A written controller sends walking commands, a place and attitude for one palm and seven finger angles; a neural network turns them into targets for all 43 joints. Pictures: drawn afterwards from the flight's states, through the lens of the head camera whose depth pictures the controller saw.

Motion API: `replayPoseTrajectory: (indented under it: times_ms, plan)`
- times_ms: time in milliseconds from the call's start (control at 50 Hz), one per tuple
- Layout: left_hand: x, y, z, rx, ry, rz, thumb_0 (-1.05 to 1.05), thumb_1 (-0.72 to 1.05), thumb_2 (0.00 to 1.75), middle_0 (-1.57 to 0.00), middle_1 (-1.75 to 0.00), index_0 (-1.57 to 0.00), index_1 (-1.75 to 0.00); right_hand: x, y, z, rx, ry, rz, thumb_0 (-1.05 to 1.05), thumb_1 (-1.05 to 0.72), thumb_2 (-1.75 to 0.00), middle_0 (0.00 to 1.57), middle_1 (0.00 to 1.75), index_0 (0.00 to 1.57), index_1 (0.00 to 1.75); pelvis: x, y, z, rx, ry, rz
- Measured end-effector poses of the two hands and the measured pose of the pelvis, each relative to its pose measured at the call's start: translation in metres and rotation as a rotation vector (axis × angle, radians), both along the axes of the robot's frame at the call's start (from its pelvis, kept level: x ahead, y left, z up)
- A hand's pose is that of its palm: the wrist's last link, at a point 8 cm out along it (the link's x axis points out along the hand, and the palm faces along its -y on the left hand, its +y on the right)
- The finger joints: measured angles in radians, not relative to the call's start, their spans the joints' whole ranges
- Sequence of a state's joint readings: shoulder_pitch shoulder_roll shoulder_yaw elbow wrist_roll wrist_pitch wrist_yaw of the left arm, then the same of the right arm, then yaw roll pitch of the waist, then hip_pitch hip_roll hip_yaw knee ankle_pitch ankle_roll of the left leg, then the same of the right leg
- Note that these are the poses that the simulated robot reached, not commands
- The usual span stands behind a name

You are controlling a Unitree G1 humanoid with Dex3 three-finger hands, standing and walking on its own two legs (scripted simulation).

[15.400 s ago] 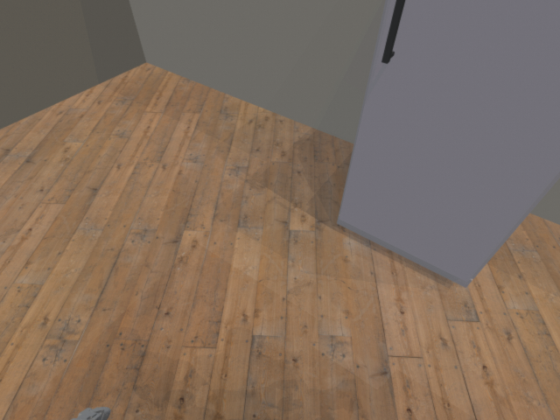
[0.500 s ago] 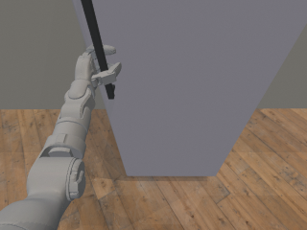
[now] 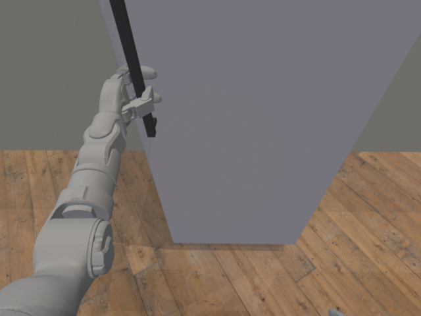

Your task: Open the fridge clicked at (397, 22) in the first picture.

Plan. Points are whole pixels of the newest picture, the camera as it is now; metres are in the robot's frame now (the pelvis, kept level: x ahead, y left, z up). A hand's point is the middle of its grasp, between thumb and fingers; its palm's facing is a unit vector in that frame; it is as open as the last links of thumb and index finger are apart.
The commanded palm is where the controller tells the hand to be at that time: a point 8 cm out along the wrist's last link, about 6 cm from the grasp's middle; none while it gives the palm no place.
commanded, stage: grip the handle and tug to test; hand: left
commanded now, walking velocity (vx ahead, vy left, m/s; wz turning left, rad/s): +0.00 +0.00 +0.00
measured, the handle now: (134, 54) +0.51 +0.14 +0.25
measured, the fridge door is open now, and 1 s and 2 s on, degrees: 0 1 10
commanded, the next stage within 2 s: pull the door a little, standing still in 0.32 s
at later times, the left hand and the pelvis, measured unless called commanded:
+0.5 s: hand (149, 103) +0.45 +0.11 +0.18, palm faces -0.03 -1.00 +0.02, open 5.5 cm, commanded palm +0.42 +0.17 +0.19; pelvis +0.03 +0.00 +0.00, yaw -2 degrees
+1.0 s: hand (150, 108) +0.44 +0.11 +0.18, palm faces -0.03 -1.00 -0.02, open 6.1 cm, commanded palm +0.36 +0.17 +0.19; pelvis +0.08 -0.01 +0.01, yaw -9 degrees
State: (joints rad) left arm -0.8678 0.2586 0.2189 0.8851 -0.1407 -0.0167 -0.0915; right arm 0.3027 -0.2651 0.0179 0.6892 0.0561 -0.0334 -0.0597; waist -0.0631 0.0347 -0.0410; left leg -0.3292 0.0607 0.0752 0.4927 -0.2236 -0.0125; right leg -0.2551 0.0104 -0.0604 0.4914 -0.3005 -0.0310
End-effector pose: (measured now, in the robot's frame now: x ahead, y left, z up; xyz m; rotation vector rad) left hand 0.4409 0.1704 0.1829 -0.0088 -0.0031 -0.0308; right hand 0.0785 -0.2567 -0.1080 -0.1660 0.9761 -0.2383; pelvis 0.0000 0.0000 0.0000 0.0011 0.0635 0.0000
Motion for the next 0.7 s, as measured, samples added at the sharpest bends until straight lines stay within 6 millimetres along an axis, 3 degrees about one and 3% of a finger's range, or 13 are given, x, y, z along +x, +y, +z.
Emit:
replayPoseTrajectory:
  times_ms: [280, 700]
  plan:
    - [-0.002, 0.0, -0.001, -0.012, -0.012, -0.008, 0.01, 0.78, 0.8, -0.38, -1.4, -0.4, -1.36, 0.009, 0.003, 0.004, 0.019, -0.02, -0.037, 0.01, -0.9, -0.9, 0.2, 0.3, 0.2, 0.3, 0.012, 0.003, 0.003, 0.004, -0.009, -0.032]
    - [-0.007, -0.003, 0.001, -0.003, 0.011, 0.023, 0.01, 0.79, 0.82, -0.33, -1.37, -0.35, -1.36, 0.084, 0.014, 0.016, 0.038, -0.107, 0.041, 0.01, -0.9, -0.9, 0.2, 0.3, 0.2, 0.3, 0.036, 0.002, 0.005, 0.011, -0.013, -0.02]
